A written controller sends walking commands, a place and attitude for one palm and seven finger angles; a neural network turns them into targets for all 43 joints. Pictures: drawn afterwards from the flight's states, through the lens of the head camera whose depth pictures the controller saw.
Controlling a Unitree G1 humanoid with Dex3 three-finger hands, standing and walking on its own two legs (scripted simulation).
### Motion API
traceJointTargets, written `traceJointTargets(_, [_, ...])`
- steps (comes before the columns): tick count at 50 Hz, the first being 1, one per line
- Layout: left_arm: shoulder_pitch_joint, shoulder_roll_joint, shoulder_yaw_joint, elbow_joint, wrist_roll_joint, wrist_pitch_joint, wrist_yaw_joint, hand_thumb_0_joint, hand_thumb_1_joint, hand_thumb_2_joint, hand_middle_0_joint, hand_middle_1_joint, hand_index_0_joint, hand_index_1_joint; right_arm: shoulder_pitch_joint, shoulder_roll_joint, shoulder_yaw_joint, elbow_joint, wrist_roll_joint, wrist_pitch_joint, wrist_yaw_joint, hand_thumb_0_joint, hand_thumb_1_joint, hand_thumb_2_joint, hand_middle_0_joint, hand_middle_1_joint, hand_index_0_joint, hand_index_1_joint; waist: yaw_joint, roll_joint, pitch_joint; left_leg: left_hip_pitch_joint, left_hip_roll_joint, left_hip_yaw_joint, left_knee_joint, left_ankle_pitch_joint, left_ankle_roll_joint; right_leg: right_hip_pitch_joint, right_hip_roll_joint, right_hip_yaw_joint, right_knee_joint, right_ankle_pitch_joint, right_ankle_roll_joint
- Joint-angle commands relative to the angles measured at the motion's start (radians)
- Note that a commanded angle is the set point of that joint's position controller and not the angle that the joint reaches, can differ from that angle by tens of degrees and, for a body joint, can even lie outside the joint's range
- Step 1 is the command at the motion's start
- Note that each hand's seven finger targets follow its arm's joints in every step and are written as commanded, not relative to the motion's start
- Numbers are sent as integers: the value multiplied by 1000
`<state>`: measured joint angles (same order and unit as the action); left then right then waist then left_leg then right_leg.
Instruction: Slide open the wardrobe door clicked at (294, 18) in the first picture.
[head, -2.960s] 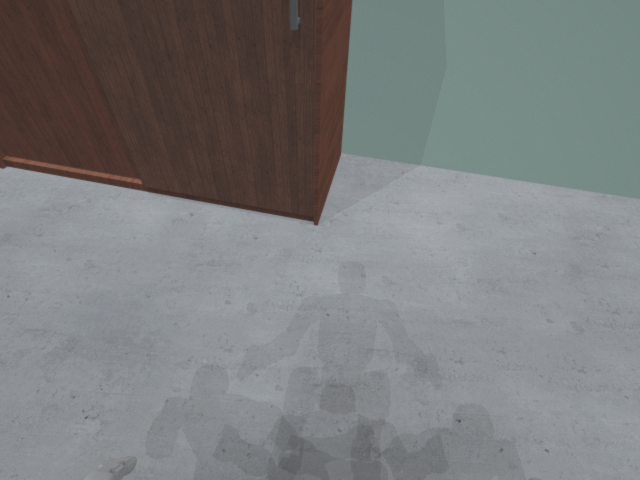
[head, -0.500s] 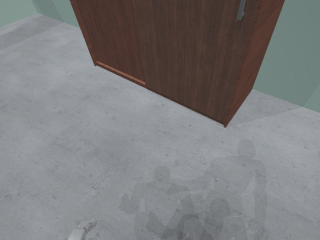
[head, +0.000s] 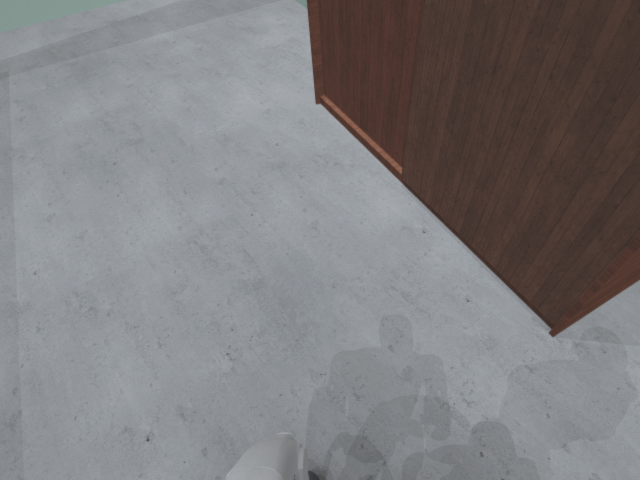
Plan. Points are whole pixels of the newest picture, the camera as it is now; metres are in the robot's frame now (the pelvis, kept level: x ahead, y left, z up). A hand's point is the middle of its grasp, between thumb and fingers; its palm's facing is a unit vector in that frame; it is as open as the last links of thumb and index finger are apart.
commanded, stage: walk to a spot facing it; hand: right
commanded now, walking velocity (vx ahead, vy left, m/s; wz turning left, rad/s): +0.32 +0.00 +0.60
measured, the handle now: out of the picture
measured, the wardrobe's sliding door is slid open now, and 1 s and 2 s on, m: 0.00 0.00 0.00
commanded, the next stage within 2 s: none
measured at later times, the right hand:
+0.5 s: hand (531, 405) +0.28 -0.29 -0.18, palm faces -0.14 +0.96 -0.23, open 7.3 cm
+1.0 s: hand (419, 235) +0.59 -0.13 -0.15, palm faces -0.55 +0.79 -0.28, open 7.4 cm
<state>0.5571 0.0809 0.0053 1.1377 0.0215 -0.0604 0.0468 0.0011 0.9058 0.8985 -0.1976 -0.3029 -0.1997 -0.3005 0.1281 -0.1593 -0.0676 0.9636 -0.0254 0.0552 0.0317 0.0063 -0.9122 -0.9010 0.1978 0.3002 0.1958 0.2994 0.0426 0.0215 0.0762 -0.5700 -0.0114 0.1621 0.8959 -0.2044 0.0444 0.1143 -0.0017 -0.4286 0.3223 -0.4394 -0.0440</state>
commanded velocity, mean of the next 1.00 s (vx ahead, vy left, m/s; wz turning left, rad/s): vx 0.15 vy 0.00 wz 0.58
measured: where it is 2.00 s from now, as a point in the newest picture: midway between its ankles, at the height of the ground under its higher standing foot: (387, 409)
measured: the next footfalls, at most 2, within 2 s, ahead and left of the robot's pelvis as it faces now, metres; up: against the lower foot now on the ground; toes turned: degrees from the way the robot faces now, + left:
left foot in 0.10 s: +0.12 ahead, +0.05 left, +0.00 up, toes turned +13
right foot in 0.46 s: +0.39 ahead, -0.19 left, +0.00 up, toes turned +7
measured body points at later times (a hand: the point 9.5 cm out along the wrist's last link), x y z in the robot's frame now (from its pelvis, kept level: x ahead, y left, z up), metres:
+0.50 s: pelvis +0.24 -0.08 -0.01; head +0.28 -0.08 +0.44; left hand +0.33 +0.19 -0.13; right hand +0.29 -0.34 -0.16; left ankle +0.08 +0.03 -0.71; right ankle +0.35 -0.20 -0.73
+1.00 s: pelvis +0.36 -0.04 -0.01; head +0.39 +0.02 +0.43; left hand +0.22 +0.18 -0.18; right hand +0.61 -0.17 -0.13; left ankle +0.36 +0.06 -0.73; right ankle +0.37 -0.20 -0.65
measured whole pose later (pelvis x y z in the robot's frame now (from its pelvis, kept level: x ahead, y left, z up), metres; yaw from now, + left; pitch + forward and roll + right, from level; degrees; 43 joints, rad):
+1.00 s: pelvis +0.36 -0.04 -0.01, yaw +35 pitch +0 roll -1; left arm 0.25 0.26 0.08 0.97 0.02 0.05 0.02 0.00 0.91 0.90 -0.20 -0.30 -0.20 -0.30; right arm 0.11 -0.19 -0.06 0.86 -0.01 0.00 0.00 0.00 -0.91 -0.90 0.20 0.30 0.20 0.30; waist 0.03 -0.06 0.14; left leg -0.41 0.01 0.10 0.69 -0.28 0.07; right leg -0.40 -0.15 -0.13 1.20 -0.53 0.08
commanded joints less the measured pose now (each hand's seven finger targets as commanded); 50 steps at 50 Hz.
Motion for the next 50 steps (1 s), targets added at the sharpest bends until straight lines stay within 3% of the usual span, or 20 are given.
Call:
traceJointTargets(1, [-37, 239, 58, -90, -14, -10, 5, 0, 900, 900, -200, -300, -200, -300, 206, -118, -36, -13, -4, -50, -16, 0, -900, -900, 200, 300, 200, 300, -161, -245, -49, 342, -123, 159, -202, -76, 74, -135, -252, 30, 343, 1737, 189])
traceJointTargets(2, [-89, 250, 66, -117, -23, -10, -4, 0, 900, 900, -200, -300, -200, -300, 331, -164, -52, 23, -9, -64, -22, 0, -900, -900, 200, 300, 200, 300, -219, -246, -98, 574, -65, 90, -292, -27, 113, -307, -275, 66, 563, 1497, 180])
traceJointTargets(3, [-152, 204, 56, -153, -38, -11, -15, 0, 900, 900, -200, -300, -200, -300, 439, -214, -60, 52, -3, -69, -28, 0, -900, -900, 200, 300, 200, 300, -283, -53, -157, 775, 116, -130, -378, 147, 212, -536, -210, 81, 948, 663, 143])
traceJointTargets(4, [-169, 133, 53, -204, -37, -17, -13, 0, 900, 900, -200, -300, -200, -300, 426, -245, -59, 46, 15, -82, -36, 0, -900, -900, 200, 300, 200, 300, -220, 56, -249, 881, 354, -575, -453, 303, 326, -775, -73, 223, 1252, -147, 126])
traceJointTargets(5, [-223, 159, 69, -230, -25, -18, -15, 0, 900, 900, -200, -300, -200, -300, 353, -258, -64, 17, 28, -79, -44, 0, -900, -900, 200, 300, 200, 300, -183, -32, -184, 794, 409, -652, -548, 227, 348, -847, -98, 376, 1273, -74, 81])
traceJointTargets(6, [-214, 141, 72, -238, -14, -17, -27, 0, 900, 900, -200, -300, -200, -300, 273, -233, -48, -7, 27, -85, -44, 0, -900, -900, 200, 300, 200, 300, -123, -93, -42, 637, 352, -493, -578, 293, 162, -855, -133, 400, 1180, 38, 69])
traceJointTargets(11, [-201, 133, 69, -234, 5, 37, -38, 0, 900, 900, -200, -300, -200, -300, 156, -148, -28, -29, -1, -127, -45, 0, -900, -900, 200, 300, 200, 300, 6, 29, 40, 212, 238, -336, -676, 102, 179, -690, -205, 400, 886, 136, 119])
traceJointTargets(15, [-312, 118, 57, -260, 4, 29, -60, 0, 900, 900, -200, -300, -200, -300, 182, -167, -29, -15, 1, -127, -27, 0, -900, -900, 200, 300, 200, 300, -22, 145, 57, 169, 117, -246, -623, 143, 119, -591, -160, 327, 550, 281, 136])
traceJointTargets(20, [-433, 173, 58, -312, 4, -2, -60, 0, 900, 900, -200, -300, -200, -300, 247, -221, -51, -19, 2, -113, -29, 0, -900, -900, 200, 300, 200, 300, -90, 168, -49, 414, 145, -325, -483, 285, 96, -529, -81, 275, 289, 226, 121])
traceJointTargets(22, [-301, 229, 73, -277, 5, -15, -46, 0, 900, 900, -200, -300, -200, -300, 226, -219, -52, -29, 8, -108, -33, 0, -900, -900, 200, 300, 200, 300, -19, 99, -153, 371, 118, -307, -280, 361, 54, -252, -78, 278, 127, 300, 104])
traceJointTargets(24, [-41, 444, 123, -214, 24, -21, -33, 0, 900, 900, -200, -300, -200, -300, 247, -109, -31, -68, 26, -114, -18, 0, -900, -900, 200, 300, 200, 300, 77, -354, -384, -29, -38, -146, 282, -387, -41, 226, -543, 757, 114, 543, -47])
traceJointTargets(25, [-41, 410, 100, -212, 16, -9, -35, 0, 900, 900, -200, -300, -200, -300, 208, -134, -32, -82, 18, -117, -23, 0, -900, -900, 200, 300, 200, 300, 80, -276, -352, -83, 11, -212, 433, -392, -32, 178, -584, 777, 80, 608, -91])
traceJointTargets(29, [-262, 244, 59, -232, 12, -15, -27, 0, 900, 900, -200, -300, -200, -300, 115, -114, -35, -82, 3, -79, -2, 0, -900, -900, 200, 300, 200, 300, -13, -212, -39, -69, 114, -166, 453, -207, -73, -234, -437, 423, 18, 677, -14])
traceJointTargets(35, [-306, 233, 77, -230, 6, -2, -22, 0, 900, 900, -200, -300, -200, -300, 114, -58, -35, -106, 1, -20, 9, 0, -900, -900, 200, 300, 200, 300, -55, -221, -28, 3, 115, -77, 174, -68, -95, -307, -370, 187, -18, 593, -14])
traceJointTargets(41, [-304, 295, 105, -235, 10, 26, -32, 0, 900, 900, -200, -300, -200, -300, 42, -77, -33, -152, -3, -34, 4, 0, -900, -900, 200, 300, 200, 300, -27, -201, -72, 129, 75, -26, -164, -53, -71, -210, -397, 145, 122, 625, -11])
traceJointTargets(43, [-297, 307, 108, -240, 6, 34, -37, 0, 900, 900, -200, -300, -200, -300, 138, -118, -40, -134, -5, -52, -3, 0, -900, -900, 200, 300, 200, 300, -87, -125, -145, 316, 28, 0, -315, 26, -47, -220, -372, 118, 347, 738, 29])
traceJointTargets(44, [-277, 287, 101, -252, -2, 39, -45, 0, 900, 900, -200, -300, -200, -300, 236, -202, -56, -107, -11, -70, -12, 0, -900, -900, 200, 300, 200, 300, -138, 45, -227, 554, 117, -120, -389, 274, -7, -383, -321, 97, 592, 567, 78])
traceJointTargets(45, [-267, 205, 78, -294, -6, 41, -49, 0, 900, 900, -200, -300, -200, -300, 300, -328, -79, -93, -7, -83, -26, 0, -900, -900, 200, 300, 200, 300, -150, 321, -292, 739, 387, -547, -411, 793, 121, -703, -128, 152, 894, -162, 141])
traceJointTargets(47, [-315, 230, 76, -309, -15, 65, -22, 0, 900, 900, -200, -300, -200, -300, 262, -314, -80, -95, 21, -63, -52, 0, -900, -900, 200, 300, 200, 300, -131, 199, -284, 666, 403, -502, -445, 817, 183, -722, -150, 387, 1022, -163, 129])
traceJointTargets(50, [-344, 239, 71, -287, 1, 83, -24, 0, 900, 900, -200, -300, -200, -300, 66, -226, -46, -148, 20, -54, -58, 0, -900, -900, 200, 300, 200, 300, -58, 124, -175, 445, 282, -388, -504, 503, 121, -676, -171, 405, 940, 18, 142])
